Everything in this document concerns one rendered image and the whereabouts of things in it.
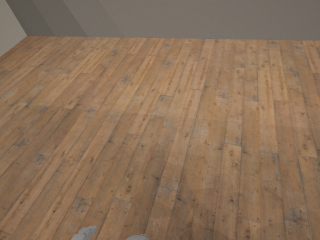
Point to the left robot hand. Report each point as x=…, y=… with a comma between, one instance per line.
x=85, y=233

